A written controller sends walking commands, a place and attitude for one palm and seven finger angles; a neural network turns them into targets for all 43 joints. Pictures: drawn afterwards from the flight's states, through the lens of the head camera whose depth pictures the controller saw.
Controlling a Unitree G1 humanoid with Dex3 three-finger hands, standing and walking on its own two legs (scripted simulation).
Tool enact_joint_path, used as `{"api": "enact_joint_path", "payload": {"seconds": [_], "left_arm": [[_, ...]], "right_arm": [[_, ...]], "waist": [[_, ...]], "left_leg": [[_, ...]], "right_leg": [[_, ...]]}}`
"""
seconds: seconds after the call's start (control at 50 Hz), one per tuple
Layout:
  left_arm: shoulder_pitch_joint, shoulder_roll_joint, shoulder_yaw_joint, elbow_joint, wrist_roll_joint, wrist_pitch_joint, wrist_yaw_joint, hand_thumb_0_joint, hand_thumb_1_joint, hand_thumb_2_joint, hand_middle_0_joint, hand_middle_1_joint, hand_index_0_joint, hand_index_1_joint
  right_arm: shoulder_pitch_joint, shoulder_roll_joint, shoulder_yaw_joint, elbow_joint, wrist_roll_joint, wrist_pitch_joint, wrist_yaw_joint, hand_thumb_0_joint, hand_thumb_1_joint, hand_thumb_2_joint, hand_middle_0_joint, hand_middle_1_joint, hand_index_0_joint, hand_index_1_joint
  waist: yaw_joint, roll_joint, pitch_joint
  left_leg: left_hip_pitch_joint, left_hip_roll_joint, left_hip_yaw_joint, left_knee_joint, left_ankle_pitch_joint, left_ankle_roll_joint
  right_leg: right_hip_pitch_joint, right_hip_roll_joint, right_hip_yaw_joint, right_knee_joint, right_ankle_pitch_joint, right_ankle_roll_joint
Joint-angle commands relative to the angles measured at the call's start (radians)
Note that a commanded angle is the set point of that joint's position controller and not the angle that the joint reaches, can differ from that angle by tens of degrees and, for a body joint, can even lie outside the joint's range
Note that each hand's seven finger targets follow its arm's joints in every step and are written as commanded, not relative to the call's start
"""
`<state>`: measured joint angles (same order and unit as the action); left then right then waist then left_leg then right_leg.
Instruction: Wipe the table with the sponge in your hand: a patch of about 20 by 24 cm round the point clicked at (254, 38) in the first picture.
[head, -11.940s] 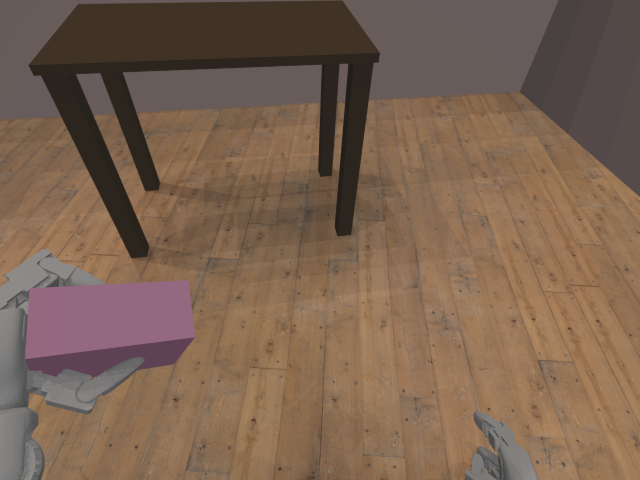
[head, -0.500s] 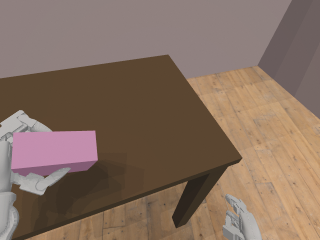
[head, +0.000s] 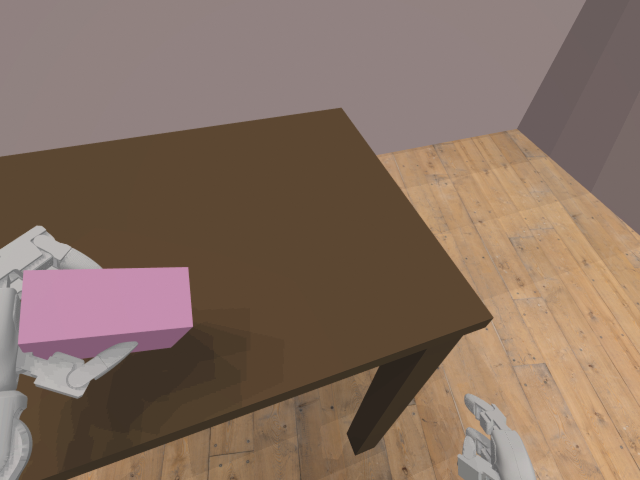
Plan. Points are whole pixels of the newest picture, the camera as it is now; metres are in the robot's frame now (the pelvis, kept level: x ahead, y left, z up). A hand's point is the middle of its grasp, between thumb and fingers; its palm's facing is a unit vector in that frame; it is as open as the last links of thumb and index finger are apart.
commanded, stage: look again from close up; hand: left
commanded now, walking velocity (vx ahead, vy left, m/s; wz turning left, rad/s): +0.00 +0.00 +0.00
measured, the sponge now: (134, 313) +0.24 +0.21 +0.13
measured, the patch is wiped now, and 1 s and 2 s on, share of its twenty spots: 0.00 0.00 0.00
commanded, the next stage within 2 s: shuffle to correct the standing spot in 0.16 s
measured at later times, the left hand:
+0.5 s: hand (95, 317) +0.21 +0.22 +0.16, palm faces +0.39 -0.84 -0.37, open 9.7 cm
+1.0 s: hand (180, 327) +0.21 +0.15 +0.17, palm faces +0.31 -0.85 -0.42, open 9.7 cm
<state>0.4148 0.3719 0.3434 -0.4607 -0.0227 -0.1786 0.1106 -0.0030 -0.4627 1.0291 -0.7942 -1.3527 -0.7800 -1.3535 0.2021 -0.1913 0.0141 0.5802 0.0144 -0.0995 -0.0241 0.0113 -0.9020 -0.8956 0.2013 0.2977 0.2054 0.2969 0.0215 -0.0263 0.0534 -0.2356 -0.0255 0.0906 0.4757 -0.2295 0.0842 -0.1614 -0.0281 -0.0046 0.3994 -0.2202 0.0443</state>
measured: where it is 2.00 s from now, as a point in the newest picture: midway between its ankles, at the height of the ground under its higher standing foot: outside the picture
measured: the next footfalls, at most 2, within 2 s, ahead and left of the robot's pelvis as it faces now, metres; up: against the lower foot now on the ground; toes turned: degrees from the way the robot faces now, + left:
none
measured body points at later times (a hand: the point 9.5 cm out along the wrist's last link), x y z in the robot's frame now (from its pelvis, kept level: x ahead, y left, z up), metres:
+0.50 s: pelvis -0.01 -0.02 +0.00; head +0.01 -0.01 +0.45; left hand +0.19 +0.27 +0.18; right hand +0.17 -0.25 -0.07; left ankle +0.02 +0.06 -0.74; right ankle +0.00 -0.16 -0.74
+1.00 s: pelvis -0.01 -0.08 +0.00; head +0.02 -0.07 +0.44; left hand +0.19 +0.20 +0.19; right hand +0.16 -0.33 -0.08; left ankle +0.02 +0.06 -0.74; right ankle +0.00 -0.16 -0.74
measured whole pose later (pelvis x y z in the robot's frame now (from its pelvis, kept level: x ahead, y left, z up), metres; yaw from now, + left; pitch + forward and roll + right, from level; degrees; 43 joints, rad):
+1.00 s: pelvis -0.01 -0.08 +0.00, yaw -1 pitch +0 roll -1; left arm 0.48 0.41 0.37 -0.56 -0.09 -0.15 0.10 0.00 -0.46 1.03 -0.79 -1.35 -0.78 -1.35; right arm 0.19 -0.22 -0.04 0.55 0.02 -0.09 -0.05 0.01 -0.90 -0.90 0.20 0.30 0.20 0.30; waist 0.00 0.00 0.07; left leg -0.31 0.09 0.05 0.53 -0.22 -0.03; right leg -0.25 0.08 -0.04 0.47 -0.23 -0.07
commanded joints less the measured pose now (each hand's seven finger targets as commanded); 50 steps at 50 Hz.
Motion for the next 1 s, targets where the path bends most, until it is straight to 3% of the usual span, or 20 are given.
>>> {"api": "enact_joint_path", "payload": {"seconds": [0.0,0.04,0.06,0.14,0.16,0.24,0.26,0.34,0.36,0.4,0.44,0.46,0.54,0.56,0.64,0.66,0.82,0.84,0.92,0.98], "left_arm": [[-0.092,0.169,0.106,-0.227,-0.012,-0.077,0.017,0.000,0.100,1.300,-1.200,-1.600,-1.200,-1.600],[-0.069,0.187,0.131,-0.209,-0.009,-0.075,0.023,0.000,0.100,1.300,-1.200,-1.600,-1.200,-1.600],[-0.071,0.140,0.088,-0.199,-0.013,-0.079,0.016,0.000,0.100,1.300,-1.200,-1.600,-1.200,-1.600],[-0.067,0.179,0.122,-0.202,-0.008,-0.076,0.022,0.000,0.100,1.300,-1.200,-1.600,-1.200,-1.600],[-0.061,0.139,0.088,-0.176,-0.013,-0.078,0.018,0.000,0.100,1.300,-1.200,-1.600,-1.200,-1.600],[-0.079,0.171,0.111,-0.190,-0.008,-0.075,0.022,0.000,0.100,1.300,-1.200,-1.600,-1.200,-1.600],[-0.081,0.137,0.083,-0.169,-0.013,-0.076,0.019,0.000,0.100,1.300,-1.200,-1.600,-1.200,-1.600],[-0.108,0.182,0.119,-0.213,-0.013,-0.075,0.023,0.000,0.100,1.300,-1.200,-1.600,-1.200,-1.600],[-0.111,0.139,0.083,-0.200,-0.019,-0.076,0.017,0.000,0.100,1.300,-1.200,-1.600,-1.200,-1.600],[-0.124,0.157,0.093,-0.226,-0.017,-0.077,0.017,0.000,0.100,1.300,-1.200,-1.600,-1.200,-1.600],[-0.083,0.172,0.115,-0.216,-0.017,-0.071,0.019,0.000,0.100,1.300,-1.200,-1.600,-1.200,-1.600],[-0.080,0.131,0.080,-0.195,-0.024,-0.069,0.013,0.000,0.100,1.300,-1.200,-1.600,-1.200,-1.600],[-0.059,0.177,0.121,-0.221,-0.025,-0.064,0.017,0.000,0.100,1.300,-1.200,-1.600,-1.200,-1.600],[-0.066,0.137,0.089,-0.218,-0.033,-0.064,0.012,0.000,0.100,1.300,-1.200,-1.600,-1.200,-1.600],[-0.053,0.188,0.133,-0.241,-0.039,-0.055,0.016,0.000,0.100,1.300,-1.200,-1.600,-1.200,-1.600],[-0.054,0.149,0.101,-0.236,-0.045,-0.055,0.011,0.000,0.100,1.300,-1.200,-1.600,-1.200,-1.600],[-0.029,0.191,0.134,-0.280,-0.067,-0.035,0.012,0.000,0.100,1.300,-1.200,-1.600,-1.200,-1.600],[0.001,0.208,0.150,-0.287,-0.067,-0.032,0.017,0.000,0.100,1.300,-1.200,-1.600,-1.200,-1.600],[0.030,0.216,0.168,-0.317,-0.075,-0.044,0.011,0.000,0.100,1.300,-1.200,-1.600,-1.200,-1.600],[0.041,0.221,0.176,-0.327,-0.074,-0.060,0.012,0.000,0.100,1.300,-1.200,-1.600,-1.200,-1.600]], "right_arm": [[-0.083,-0.134,-0.056,-0.156,0.003,-0.060,-0.017,0.000,-0.900,-0.900,0.200,0.300,0.200,0.300],[-0.092,-0.135,-0.055,-0.150,0.005,-0.061,-0.020,0.000,-0.900,-0.900,0.200,0.300,0.200,0.300],[-0.083,-0.131,-0.052,-0.149,0.001,-0.058,-0.018,0.000,-0.900,-0.900,0.200,0.300,0.200,0.300],[-0.090,-0.136,-0.058,-0.146,0.006,-0.063,-0.021,0.000,-0.900,-0.900,0.200,0.300,0.200,0.300],[-0.081,-0.130,-0.052,-0.145,0.001,-0.059,-0.021,0.000,-0.900,-0.900,0.200,0.300,0.200,0.300],[-0.093,-0.137,-0.058,-0.146,0.008,-0.062,-0.023,0.000,-0.900,-0.900,0.200,0.300,0.200,0.300],[-0.084,-0.131,-0.052,-0.146,0.002,-0.058,-0.024,0.000,-0.900,-0.900,0.200,0.300,0.200,0.300],[-0.093,-0.132,-0.061,-0.156,0.007,-0.062,-0.024,0.000,-0.900,-0.900,0.200,0.300,0.200,0.300],[-0.082,-0.127,-0.057,-0.157,0.002,-0.059,-0.022,0.000,-0.900,-0.900,0.200,0.300,0.200,0.300],[-0.077,-0.130,-0.066,-0.164,0.003,-0.060,-0.019,0.000,-0.900,-0.900,0.200,0.300,0.200,0.300],[-0.087,-0.128,-0.066,-0.165,0.006,-0.060,-0.014,0.000,-0.900,-0.900,0.200,0.300,0.200,0.300],[-0.079,-0.122,-0.061,-0.167,0.003,-0.055,-0.011,0.000,-0.900,-0.900,0.200,0.300,0.200,0.300],[-0.087,-0.126,-0.069,-0.174,0.009,-0.054,-0.007,0.000,-0.900,-0.900,0.200,0.300,0.200,0.300],[-0.076,-0.123,-0.066,-0.175,0.005,-0.048,-0.007,0.000,-0.900,-0.900,0.200,0.300,0.200,0.300],[-0.089,-0.124,-0.072,-0.177,0.010,-0.048,-0.009,0.000,-0.900,-0.900,0.200,0.300,0.200,0.300],[-0.079,-0.121,-0.071,-0.176,0.006,-0.044,-0.010,0.000,-0.900,-0.900,0.200,0.300,0.200,0.300],[-0.075,-0.130,-0.090,-0.179,0.009,-0.043,-0.021,0.000,-0.900,-0.900,0.200,0.300,0.200,0.300],[-0.086,-0.126,-0.087,-0.178,0.013,-0.045,-0.026,0.000,-0.900,-0.900,0.200,0.300,0.200,0.300],[-0.066,-0.127,-0.093,-0.186,0.007,-0.043,-0.032,0.000,-0.900,-0.900,0.200,0.300,0.200,0.300],[-0.068,-0.129,-0.093,-0.184,0.003,-0.042,-0.036,0.000,-0.900,-0.900,0.200,0.300,0.200,0.300]], "waist": [[-0.003,0.097,-0.153],[-0.001,0.095,-0.160],[-0.004,0.098,-0.154],[-0.002,0.106,-0.150],[-0.005,0.094,-0.148],[-0.005,0.085,-0.126],[-0.007,0.076,-0.120],[-0.004,0.095,-0.137],[-0.007,0.103,-0.137],[-0.005,0.133,-0.133],[-0.002,0.127,-0.142],[-0.007,0.116,-0.134],[-0.004,0.114,-0.132],[-0.008,0.106,-0.142],[-0.007,0.096,-0.144],[-0.010,0.093,-0.150],[-0.011,0.047,-0.180],[-0.009,0.067,-0.171],[-0.004,0.023,-0.196],[-0.006,0.035,-0.190]], "left_leg": [[0.042,0.140,-0.162,-0.139,0.072,-0.061],[0.053,0.133,-0.157,-0.136,0.080,-0.061],[0.046,0.134,-0.156,-0.138,0.067,-0.057],[0.051,0.133,-0.155,-0.140,0.061,-0.056],[0.041,0.133,-0.157,-0.141,0.047,-0.052],[0.038,0.131,-0.159,-0.149,0.014,-0.052],[0.028,0.139,-0.171,-0.165,-0.006,-0.052],[0.080,0.167,-0.179,-0.171,0.086,-0.064],[0.076,0.176,-0.190,-0.180,0.082,-0.066],[0.080,0.192,-0.195,-0.177,0.105,-0.070],[0.090,0.197,-0.181,-0.167,0.101,-0.063],[0.065,0.202,-0.188,-0.176,0.062,-0.060],[0.069,0.206,-0.175,-0.155,0.040,-0.053],[0.052,0.205,-0.178,-0.150,0.032,-0.050],[0.062,0.194,-0.158,-0.111,0.038,-0.051],[0.052,0.190,-0.153,-0.099,0.030,-0.049],[0.079,0.168,-0.123,0.011,0.113,-0.058],[0.081,0.171,-0.121,0.016,0.142,-0.058],[0.069,0.176,-0.109,0.079,0.277,-0.067],[0.064,0.173,-0.105,0.081,0.278,-0.067]], "right_leg": [[0.045,-0.034,0.032,-0.027,0.123,-0.068],[0.042,-0.035,0.038,-0.033,0.126,-0.068],[0.038,-0.035,0.032,-0.038,0.118,-0.070],[0.032,-0.036,0.045,-0.039,0.114,-0.070],[0.034,-0.038,0.037,-0.048,0.106,-0.070],[0.015,-0.037,0.054,-0.055,0.080,-0.071],[0.013,-0.033,0.042,-0.058,0.060,-0.070],[0.001,-0.017,0.029,-0.026,0.087,-0.060],[0.001,-0.013,0.019,-0.025,0.076,-0.059],[-0.003,-0.013,0.021,-0.018,0.075,-0.059],[-0.011,-0.009,0.020,-0.022,0.068,-0.056],[-0.006,-0.010,0.015,-0.026,0.055,-0.056],[-0.026,-0.011,0.031,-0.035,0.064,-0.057],[-0.009,-0.013,0.027,-0.037,0.066,-0.059],[-0.032,-0.024,0.062,-0.053,0.088,-0.066],[-0.025,-0.028,0.061,-0.055,0.089,-0.070],[-0.066,-0.077,0.128,-0.045,0.182,-0.097],[-0.082,-0.079,0.127,-0.048,0.199,-0.095],[-0.059,-0.106,0.122,-0.016,0.397,-0.081],[-0.083,-0.109,0.124,-0.008,0.400,-0.075]]}}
